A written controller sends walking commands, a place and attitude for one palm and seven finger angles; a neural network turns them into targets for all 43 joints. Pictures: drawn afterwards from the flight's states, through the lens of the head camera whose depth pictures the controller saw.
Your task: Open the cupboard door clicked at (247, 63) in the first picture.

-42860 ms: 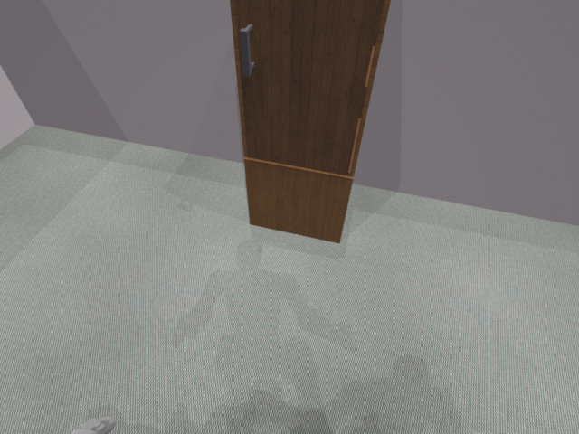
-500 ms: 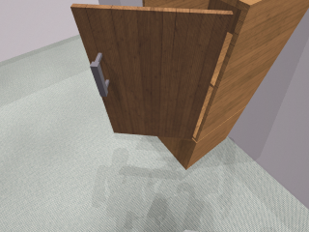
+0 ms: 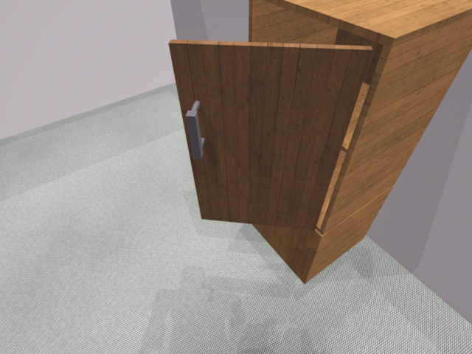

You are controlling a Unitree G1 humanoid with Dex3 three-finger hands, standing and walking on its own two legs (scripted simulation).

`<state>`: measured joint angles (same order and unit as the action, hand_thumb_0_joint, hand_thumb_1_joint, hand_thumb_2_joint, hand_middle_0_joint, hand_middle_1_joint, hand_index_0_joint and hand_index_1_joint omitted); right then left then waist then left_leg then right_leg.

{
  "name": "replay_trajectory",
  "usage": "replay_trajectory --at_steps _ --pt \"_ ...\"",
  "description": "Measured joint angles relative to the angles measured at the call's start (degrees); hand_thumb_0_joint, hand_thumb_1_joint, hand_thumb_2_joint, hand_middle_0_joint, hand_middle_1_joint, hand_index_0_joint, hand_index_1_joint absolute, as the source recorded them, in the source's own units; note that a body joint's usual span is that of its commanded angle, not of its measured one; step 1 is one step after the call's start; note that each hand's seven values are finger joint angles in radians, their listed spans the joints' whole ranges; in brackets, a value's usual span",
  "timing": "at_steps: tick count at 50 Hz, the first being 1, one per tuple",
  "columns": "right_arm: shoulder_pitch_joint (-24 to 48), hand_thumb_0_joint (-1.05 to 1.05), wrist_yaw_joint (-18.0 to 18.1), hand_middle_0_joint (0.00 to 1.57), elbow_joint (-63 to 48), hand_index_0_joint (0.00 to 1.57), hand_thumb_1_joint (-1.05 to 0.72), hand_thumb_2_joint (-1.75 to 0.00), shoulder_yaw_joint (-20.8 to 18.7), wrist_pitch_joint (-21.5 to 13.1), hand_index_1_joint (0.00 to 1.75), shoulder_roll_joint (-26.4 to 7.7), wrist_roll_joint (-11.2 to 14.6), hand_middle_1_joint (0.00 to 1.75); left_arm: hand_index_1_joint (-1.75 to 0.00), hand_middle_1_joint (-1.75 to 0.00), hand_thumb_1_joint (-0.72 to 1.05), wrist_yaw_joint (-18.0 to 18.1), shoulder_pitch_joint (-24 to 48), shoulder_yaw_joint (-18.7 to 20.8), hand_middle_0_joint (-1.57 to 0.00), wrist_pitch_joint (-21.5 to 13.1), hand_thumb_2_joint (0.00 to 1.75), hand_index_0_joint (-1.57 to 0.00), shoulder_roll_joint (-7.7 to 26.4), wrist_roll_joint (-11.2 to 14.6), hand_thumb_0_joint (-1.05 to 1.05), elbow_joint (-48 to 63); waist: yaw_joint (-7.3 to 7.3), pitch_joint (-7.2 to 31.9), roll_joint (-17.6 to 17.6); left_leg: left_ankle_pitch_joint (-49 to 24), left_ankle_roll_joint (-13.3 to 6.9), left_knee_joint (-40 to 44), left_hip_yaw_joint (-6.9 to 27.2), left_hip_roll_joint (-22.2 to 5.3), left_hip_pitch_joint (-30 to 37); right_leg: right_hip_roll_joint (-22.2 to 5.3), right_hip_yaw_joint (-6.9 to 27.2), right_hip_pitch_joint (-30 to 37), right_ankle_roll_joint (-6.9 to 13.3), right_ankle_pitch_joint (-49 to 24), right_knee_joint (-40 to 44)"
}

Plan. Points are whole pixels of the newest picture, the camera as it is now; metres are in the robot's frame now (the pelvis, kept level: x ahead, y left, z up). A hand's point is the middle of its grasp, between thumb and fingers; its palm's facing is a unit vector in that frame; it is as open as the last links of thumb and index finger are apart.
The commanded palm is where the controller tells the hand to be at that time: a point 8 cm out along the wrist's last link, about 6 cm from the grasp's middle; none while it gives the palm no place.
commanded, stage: come to a stop and stand still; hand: left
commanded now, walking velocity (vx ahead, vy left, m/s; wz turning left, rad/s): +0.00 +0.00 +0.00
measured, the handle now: (197, 130) +0.57 +0.15 +0.07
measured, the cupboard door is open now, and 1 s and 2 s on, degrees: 48 48 48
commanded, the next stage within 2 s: look again from close up in 0.14 s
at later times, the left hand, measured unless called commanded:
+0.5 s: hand out of the picture +0.02 +0.14 -0.16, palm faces +0.01 -0.98 -0.21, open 7.3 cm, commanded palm none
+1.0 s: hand out of the picture +0.12 +0.15 -0.08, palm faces +0.30 -0.94 -0.18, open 7.3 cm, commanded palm +0.11 +0.19 -0.05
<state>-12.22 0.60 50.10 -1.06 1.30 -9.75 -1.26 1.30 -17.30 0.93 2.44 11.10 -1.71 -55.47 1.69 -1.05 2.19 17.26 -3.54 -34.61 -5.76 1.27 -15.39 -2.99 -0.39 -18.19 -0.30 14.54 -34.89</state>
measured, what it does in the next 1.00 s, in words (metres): shifts its weight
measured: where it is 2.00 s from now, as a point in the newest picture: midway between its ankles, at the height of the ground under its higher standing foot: outside the picture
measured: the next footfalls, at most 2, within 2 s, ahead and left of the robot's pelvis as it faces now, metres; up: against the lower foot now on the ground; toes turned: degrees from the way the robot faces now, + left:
none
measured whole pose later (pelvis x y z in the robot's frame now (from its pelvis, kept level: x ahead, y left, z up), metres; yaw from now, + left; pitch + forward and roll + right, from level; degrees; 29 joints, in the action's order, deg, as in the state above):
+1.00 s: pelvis +0.02 -0.05 +0.01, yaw +3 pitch -2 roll +0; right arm -19.6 4.5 53.4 0.9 -10.2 -11.9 2.6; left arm 4.5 -27.1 2.0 -1.9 10.1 8.9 -22.5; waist 0.4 -1.4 1.5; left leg 14.4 1.0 -28.3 -1.6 -1.5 -11.7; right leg 0.2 -4.2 -13.6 2.4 13.6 -29.1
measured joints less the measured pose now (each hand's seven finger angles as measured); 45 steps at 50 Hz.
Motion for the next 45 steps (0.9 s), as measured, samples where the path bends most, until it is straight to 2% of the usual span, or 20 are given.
replay_trajectory --at_steps 11,20,25,36,45 --pt "-3.4 0.00 -0.3 0.20 3.6 0.20 -0.92 -0.90 0.0 -0.7 0.30 -1.9 0.0 0.30 -0.30 -0.30 0.91 -0.2 -3.9 -0.8 -0.20 -1.0 0.90 -0.20 -0.7 0.2 0.01 -2.3 -0.55 0.7 -0.3 -3.9 0.7 6.3 0.4 0.4 1.0 0.2 0.2 0.4 -0.5 -2.8 4.7" --pt "-5.9 0.01 0.0 0.20 8.5 0.20 -0.91 -0.90 0.7 -1.4 0.30 -1.5 0.3 0.30 -0.30 -0.30 0.91 -0.2 -1.4 -1.9 -0.20 -2.1 0.90 -0.20 -2.5 0.7 0.01 -4.1 -1.74 0.7 -1.5 -4.8 2.2 8.9 1.2 -0.7 2.6 1.3 -0.7 1.9 0.4 -3.2 6.8" --pt "-6.4 0.01 0.2 0.20 10.5 0.20 -0.91 -0.90 1.3 -1.9 0.30 -0.3 0.4 0.30 -0.30 -0.30 0.93 0.2 0.4 -1.8 -0.20 -2.4 0.90 -0.21 -1.9 0.9 0.02 -5.1 -2.21 0.6 -2.0 -4.9 3.1 9.8 1.6 -1.5 3.7 2.1 -1.2 3.0 1.2 -3.2 7.6" --pt "-5.6 0.01 0.3 0.20 12.7 0.20 -0.91 -0.90 1.8 -2.0 0.30 1.2 0.4 0.30 -0.30 -0.30 0.92 0.5 2.1 -1.6 -0.20 -3.1 0.90 -0.20 -1.4 1.2 0.01 -5.6 -2.13 0.6 -1.7 -4.9 4.4 10.5 2.7 -2.7 5.1 3.3 -2.3 4.9 2.5 -3.1 9.0" --pt "-4.7 0.01 0.3 0.20 12.8 0.20 -0.91 -0.90 1.6 -1.8 0.30 1.1 0.5 0.30 -0.30 -0.30 0.92 0.8 1.0 -1.6 -0.20 -3.2 0.90 -0.20 -2.0 1.1 0.01 -6.2 -1.63 0.2 -1.6 -3.9 4.9 9.6 3.1 -3.7 4.7 4.2 -2.9 5.6 2.9 -3.4 10.0"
